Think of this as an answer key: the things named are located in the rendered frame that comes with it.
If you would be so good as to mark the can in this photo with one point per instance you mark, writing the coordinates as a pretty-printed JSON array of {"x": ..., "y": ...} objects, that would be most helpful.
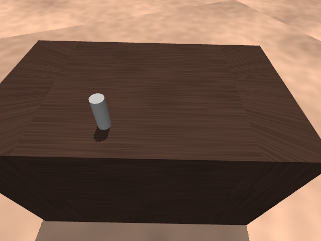
[{"x": 100, "y": 111}]

